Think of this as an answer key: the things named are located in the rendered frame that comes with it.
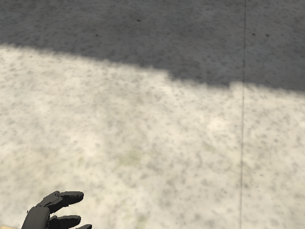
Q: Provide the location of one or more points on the robot left hand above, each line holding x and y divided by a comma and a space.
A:
39, 216

